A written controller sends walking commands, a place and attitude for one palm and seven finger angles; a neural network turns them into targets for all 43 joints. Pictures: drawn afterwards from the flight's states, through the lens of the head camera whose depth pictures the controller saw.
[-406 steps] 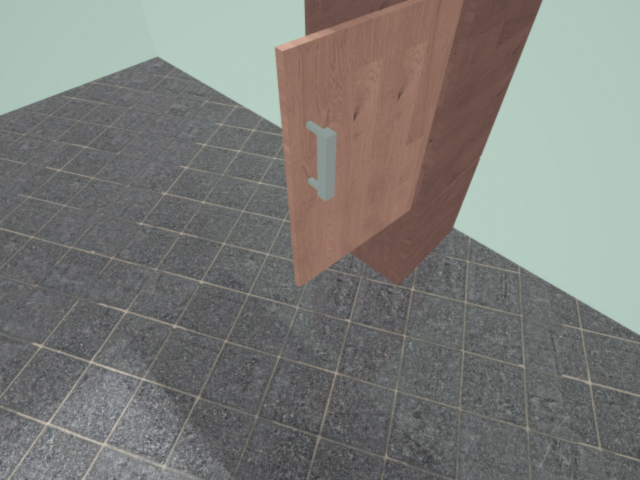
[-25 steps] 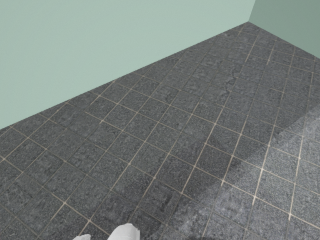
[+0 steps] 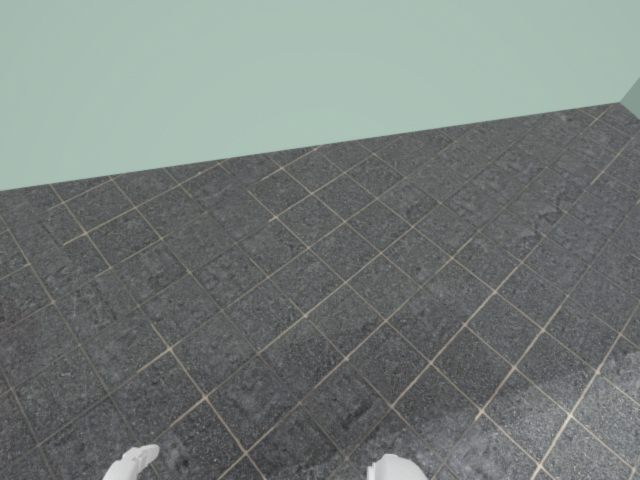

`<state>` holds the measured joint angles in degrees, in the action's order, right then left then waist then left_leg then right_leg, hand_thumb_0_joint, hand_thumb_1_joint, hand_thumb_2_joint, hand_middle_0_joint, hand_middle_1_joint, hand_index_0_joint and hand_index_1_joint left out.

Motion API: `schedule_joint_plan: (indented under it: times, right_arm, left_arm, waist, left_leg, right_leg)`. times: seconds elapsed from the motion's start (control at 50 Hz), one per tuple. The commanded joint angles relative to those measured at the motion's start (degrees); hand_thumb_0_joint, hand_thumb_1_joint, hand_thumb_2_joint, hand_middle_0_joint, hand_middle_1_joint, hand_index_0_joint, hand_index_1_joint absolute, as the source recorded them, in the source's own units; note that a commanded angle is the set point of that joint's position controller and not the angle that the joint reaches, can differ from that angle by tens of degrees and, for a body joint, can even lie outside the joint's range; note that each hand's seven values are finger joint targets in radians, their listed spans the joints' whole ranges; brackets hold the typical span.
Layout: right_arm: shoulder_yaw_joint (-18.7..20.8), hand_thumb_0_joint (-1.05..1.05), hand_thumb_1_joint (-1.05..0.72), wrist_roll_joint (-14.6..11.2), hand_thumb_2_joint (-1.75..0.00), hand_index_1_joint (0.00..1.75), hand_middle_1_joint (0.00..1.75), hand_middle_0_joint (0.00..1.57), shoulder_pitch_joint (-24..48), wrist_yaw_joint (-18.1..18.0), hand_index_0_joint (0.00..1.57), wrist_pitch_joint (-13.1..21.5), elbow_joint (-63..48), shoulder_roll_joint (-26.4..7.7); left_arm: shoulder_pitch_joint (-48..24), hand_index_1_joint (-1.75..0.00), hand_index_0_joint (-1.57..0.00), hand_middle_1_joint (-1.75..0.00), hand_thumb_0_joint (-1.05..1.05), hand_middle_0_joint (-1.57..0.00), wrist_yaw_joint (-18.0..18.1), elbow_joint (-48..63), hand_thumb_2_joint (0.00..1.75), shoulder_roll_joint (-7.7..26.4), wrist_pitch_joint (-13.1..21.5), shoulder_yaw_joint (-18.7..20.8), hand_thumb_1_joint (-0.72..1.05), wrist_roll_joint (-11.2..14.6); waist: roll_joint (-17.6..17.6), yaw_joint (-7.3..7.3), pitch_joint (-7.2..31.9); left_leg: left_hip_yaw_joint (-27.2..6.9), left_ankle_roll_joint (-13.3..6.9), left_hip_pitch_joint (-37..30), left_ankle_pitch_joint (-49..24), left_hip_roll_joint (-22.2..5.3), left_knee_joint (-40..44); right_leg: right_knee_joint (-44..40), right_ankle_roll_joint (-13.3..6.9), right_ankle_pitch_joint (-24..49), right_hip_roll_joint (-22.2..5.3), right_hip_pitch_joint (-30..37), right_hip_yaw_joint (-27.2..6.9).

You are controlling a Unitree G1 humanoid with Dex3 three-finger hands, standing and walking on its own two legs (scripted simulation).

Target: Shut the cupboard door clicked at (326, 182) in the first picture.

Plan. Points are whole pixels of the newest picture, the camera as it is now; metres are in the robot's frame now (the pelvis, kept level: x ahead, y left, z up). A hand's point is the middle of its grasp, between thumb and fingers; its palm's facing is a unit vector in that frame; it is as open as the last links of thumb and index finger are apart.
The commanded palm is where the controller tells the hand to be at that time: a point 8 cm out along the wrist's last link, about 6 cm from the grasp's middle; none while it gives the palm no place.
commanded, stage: walk to a spot facing it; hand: left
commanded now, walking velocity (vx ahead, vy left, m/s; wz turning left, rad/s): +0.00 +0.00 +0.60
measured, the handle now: out of the picture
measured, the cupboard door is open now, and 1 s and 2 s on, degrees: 84 84 84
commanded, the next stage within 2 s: none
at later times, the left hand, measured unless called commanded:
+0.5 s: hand out of the picture +0.00 +0.17 -0.17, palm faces +0.35 -0.91 -0.24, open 7.3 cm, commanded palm none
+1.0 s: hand out of the picture +0.05 +0.27 -0.16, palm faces +0.55 -0.81 -0.18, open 7.4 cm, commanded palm none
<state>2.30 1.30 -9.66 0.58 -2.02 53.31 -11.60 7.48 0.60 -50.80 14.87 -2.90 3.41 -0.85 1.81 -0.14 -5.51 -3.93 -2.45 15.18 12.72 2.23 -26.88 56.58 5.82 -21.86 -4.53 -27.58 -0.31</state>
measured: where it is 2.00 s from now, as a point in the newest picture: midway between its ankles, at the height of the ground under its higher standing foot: (224, 396)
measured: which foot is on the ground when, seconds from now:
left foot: down 0.00-0.16, up 0.18-0.58, down 0.60-1.00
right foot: up 0.00-0.14, down 0.16-0.60, up 0.62-1.00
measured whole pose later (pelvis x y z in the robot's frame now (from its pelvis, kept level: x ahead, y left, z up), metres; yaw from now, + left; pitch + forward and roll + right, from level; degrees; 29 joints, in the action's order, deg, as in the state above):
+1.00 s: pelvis +0.06 +0.04 +0.01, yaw +36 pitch +2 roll -1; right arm 1.6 1.0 -19.1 0.6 1.7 57.0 -9.2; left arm 6.4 -1.7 -51.6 14.3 -0.9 3.3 -1.4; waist 2.5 -1.8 -3.2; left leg -4.6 -4.4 6.6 14.1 3.9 -19.0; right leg 57.9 6.2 -11.9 -6.2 -35.0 -0.2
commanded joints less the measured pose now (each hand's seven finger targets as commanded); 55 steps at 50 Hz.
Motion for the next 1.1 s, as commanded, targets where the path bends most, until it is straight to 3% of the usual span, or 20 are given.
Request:
schedule_joint_plan:
  times: [0.0,0.06,0.1,0.12,0.14,0.16,0.2,0.24,0.46,0.5,0.54,0.56,0.58,0.6,0.62,0.66,0.72,0.78,0.94,1.08]
  right_arm:
    - [4.3,0.0,-0.9,0.15,-0.9,0.3,0.3,0.2,-1.74,-1.16,0.2,0.59,-3.47,-13.03]
    - [4.75,0.0,-0.9,-0.02,-0.9,0.3,0.3,0.2,-0.74,-1.21,0.2,0.32,-3.91,-12.96]
    - [4.6,0.0,-0.9,-0.75,-0.9,0.3,0.3,0.2,0.13,-1.05,0.2,0.33,-4.54,-10.9]
    - [4.3,0.0,-0.9,-1.4,-0.9,0.3,0.3,0.2,-1.24,-0.62,0.2,0.56,-4.85,-7.42]
    - [4.18,0.0,-0.9,-1.1,-0.9,0.3,0.3,0.2,-0.57,-0.65,0.2,0.61,-5.8,-6.85]
    - [4.74,0.0,-0.9,-0.61,-0.9,0.3,0.3,0.2,-0.72,-0.45,0.2,0.09,-5.45,-8.95]
    - [4.59,0.0,-0.9,-0.27,-0.9,0.3,0.3,0.2,-1.95,0.07,0.2,-1.26,-2.32,-7.96]
    - [4.04,0.0,-0.9,-0.36,-0.9,0.3,0.3,0.2,-1.5,0.66,0.2,-1.72,-1.95,-7.04]
    - [2.32,0.0,-0.9,-0.7,-0.9,0.3,0.3,0.2,7.31,1.44,0.2,-1.26,-4.07,-4.74]
    - [2.25,0.0,-0.9,-0.81,-0.9,0.3,0.3,0.2,6.54,1.4,0.2,-0.74,-4.52,-5.06]
    - [2.58,0.0,-0.9,-0.4,-0.9,0.3,0.3,0.2,2.18,1.25,0.2,-0.16,-3.85,-6.66]
    - [3.32,0.0,-0.9,-0.2,-0.9,0.3,0.3,0.2,-3.18,1.32,0.2,0.33,-2.76,-9.51]
    - [5.39,0.0,-0.9,0.56,-0.9,0.3,0.3,0.2,-8.63,0.87,0.2,1.0,-2.02,-17.48]
    - [5.87,0.0,-0.9,0.14,-0.9,0.3,0.3,0.2,-13.03,0.21,0.2,1.01,-0.48,-20.33]
    - [5.22,0.0,-0.9,0.1,-0.9,0.3,0.3,0.2,-12.08,-0.33,0.2,1.21,-0.35,-18.6]
    - [3.93,0.0,-0.9,0.07,-0.9,0.3,0.3,0.2,-5.4,-1.19,0.2,2.1,-2.72,-14.08]
    - [2.84,0.0,-0.9,-0.34,-0.9,0.3,0.3,0.2,-3.25,-1.21,0.2,3.77,-3.24,-11.63]
    - [2.76,0.0,-0.9,-0.7,-0.9,0.3,0.3,0.2,-6.14,-1.19,0.2,4.49,-1.97,-11.22]
    - [2.9,0.0,-0.9,-0.52,-0.9,0.3,0.3,0.2,-12.18,-1.15,0.2,5.0,0.81,-10.21]
    - [2.93,0.0,-0.9,-0.01,-0.9,0.3,0.3,0.2,-16.14,-1.78,0.2,5.13,3.31,-9.07]
  left_arm:
    - [-1.73,-0.3,-0.2,-0.3,0.0,-0.2,0.39,5.41,0.9,3.33,1.48,0.86,0.9,0.14]
    - [1.32,-0.3,-0.2,-0.3,0.0,-0.2,0.65,4.93,0.9,3.36,2.13,1.01,0.9,0.47]
    - [6.07,-0.3,-0.2,-0.3,0.0,-0.2,1.11,3.9,0.9,4.93,3.02,1.63,0.9,0.58]
    - [7.73,-0.3,-0.2,-0.3,0.0,-0.2,1.59,3.55,0.9,9.43,3.64,2.59,0.9,-0.22]
    - [7.79,-0.3,-0.2,-0.3,0.0,-0.2,1.79,3.63,0.9,12.24,3.59,2.82,0.9,-0.72]
    - [6.33,-0.3,-0.2,-0.3,0.0,-0.2,1.98,4.26,0.9,10.93,3.34,2.22,0.9,-0.37]
    - [0.81,-0.3,-0.2,-0.3,0.0,-0.2,1.93,4.9,0.9,5.85,3.62,0.97,0.9,0.03]
    - [0.86,-0.3,-0.2,-0.3,0.0,-0.2,1.68,5.11,0.9,4.63,3.7,0.42,0.9,0.24]
    - [8.55,-0.3,-0.2,-0.3,0.0,-0.2,1.41,2.12,0.9,7.89,3.54,2.14,0.9,-0.99]
    - [8.86,-0.3,-0.2,-0.3,0.0,-0.2,1.13,2.13,0.9,9.26,3.38,2.54,0.9,-0.96]
    - [7.89,-0.3,-0.2,-0.3,0.0,-0.2,0.57,1.74,0.9,9.75,3.43,2.89,0.9,-0.47]
    - [6.77,-0.3,-0.2,-0.3,0.0,-0.2,0.21,2.05,0.9,8.71,3.28,2.69,0.9,-0.23]
    - [5.08,-0.3,-0.2,-0.3,0.0,-0.2,-0.64,4.56,0.9,4.6,3.09,1.87,0.9,0.32]
    - [-1.18,-0.3,-0.2,-0.3,0.0,-0.2,-0.52,7.63,0.9,3.9,2.65,1.0,0.9,-0.35]
    - [-3.6,-0.3,-0.2,-0.3,0.0,-0.2,-0.46,7.86,0.9,4.8,2.58,1.15,0.9,-0.72]
    - [-2.91,-0.3,-0.2,-0.3,0.0,-0.2,-1.08,5.44,0.9,4.56,3.0,1.62,0.9,-0.81]
    - [2.5,-0.3,-0.2,-0.3,0.0,-0.2,-2.01,2.08,0.9,4.46,2.95,1.72,0.9,-1.07]
    - [1.92,-0.3,-0.2,-0.3,0.0,-0.2,-1.99,1.99,0.9,4.33,3.15,1.44,0.9,-1.06]
    - [-8.08,-0.3,-0.2,-0.3,0.0,-0.2,-2.33,5.82,0.9,3.36,3.95,0.71,0.9,-0.61]
    - [-13.64,-0.3,-0.2,-0.3,0.0,-0.2,-2.3,8.09,0.9,1.57,5.31,0.21,0.9,-0.16]
  waist:
    - [-11.76,-1.55,7.6]
    - [-12.49,-0.35,9.26]
    - [-7.18,2.28,11.7]
    - [6.28,2.83,14.03]
    - [15.64,3.28,12.27]
    - [9.41,2.24,10.37]
    - [10.34,-1.12,6.5]
    - [10.27,-1.44,5.42]
    - [10.42,2.31,5.08]
    - [10.44,2.04,6.29]
    - [8.18,-0.89,8.8]
    - [1.2,-4.01,11.5]
    - [-18.03,-7.36,13.82]
    - [-16.87,-9.16,13.45]
    - [-11.43,-7.92,11.07]
    - [-11.88,-4.34,6.45]
    - [-8.48,-1.1,6.13]
    - [-6.94,-1.06,6.64]
    - [-7.96,-3.22,2.85]
    - [-9.55,-4.6,4.09]
  left_leg:
    - [-15.88,-6.89,-5.54,-19.56,-13.29,5.38]
    - [-18.1,-5.97,-2.64,-22.88,-11.82,2.21]
    - [-17.17,-2.49,5.07,-14.45,-8.28,-2.62]
    - [-9.45,1.8,16.14,3.13,-2.32,-11.87]
    - [0.75,5.34,21.26,23.53,3.4,-26.37]
    - [-1.28,4.93,18.45,22.65,-0.06,-35.98]
    - [-0.01,6.23,19.64,14.78,-2.52,-43.84]
    - [2.09,6.98,19.62,10.16,-3.44,-44.78]
    - [9.22,6.16,12.31,12.69,-4.06,-19.76]
    - [11.13,5.24,8.57,11.43,-2.82,-14.25]
    - [12.62,4.06,-2.07,4.67,-1.47,-5.57]
    - [7.91,2.32,-12.63,1.08,-3.76,0.84]
    - [-17.42,-5.81,-22.42,-5.5,-20.91,5.41]
    - [-26.93,-11.05,-21.85,-8.4,-27.45,8.54]
    - [-25.0,-11.19,-19.23,-2.64,-26.55,9.97]
    - [-19.22,-7.72,-10.66,2.54,-19.9,11.34]
    - [-11.13,-5.57,-10.55,-4.78,-14.4,12.09]
    - [-10.35,-6.13,-13.21,-11.02,-13.35,12.25]
    - [-14.64,-8.97,-14.29,-7.2,-13.89,14.36]
    - [-15.22,-8.11,-16.92,-24.41,-13.14,8.02]
  right_leg:
    - [-9.5,-0.64,-2.45,2.66,2.42,0.58]
    - [-19.42,-1.61,0.65,4.89,10.9,1.2]
    - [-34.77,-2.24,11.13,2.34,25.15,-0.62]
    - [-39.98,-5.6,14.28,-10.42,36.26,-11.58]
    - [-39.71,-12.53,25.12,-23.88,33.36,-21.61]
    - [-38.38,-15.27,28.62,-24.7,25.66,-17.2]
    - [-36.87,-12.95,33.39,-15.95,23.25,-7.13]
    - [-36.28,-11.0,36.65,-13.0,22.76,0.27]
    - [-32.13,-11.92,39.33,-16.69,26.04,6.32]
    - [-29.13,-11.34,40.83,-17.14,25.77,7.89]
    - [-24.07,-8.35,32.94,-16.41,20.6,10.78]
    - [-13.95,-5.85,23.49,-14.49,13.06,12.29]
    - [2.47,-1.36,-11.07,-4.53,-5.85,14.37]
    - [10.71,-1.64,-17.98,-2.02,-13.54,6.16]
    - [13.14,-2.36,-13.23,-4.13,-15.63,1.4]
    - [15.11,-1.9,-3.43,-4.25,-13.52,-0.2]
    - [13.34,-1.21,5.45,-2.69,-11.31,0.04]
    - [11.31,-0.38,8.23,-1.87,-12.07,0.01]
    - [-0.42,0.68,10.01,-1.76,-15.53,-0.06]
    - [-15.67,-1.4,6.73,1.87,-8.02,2.06]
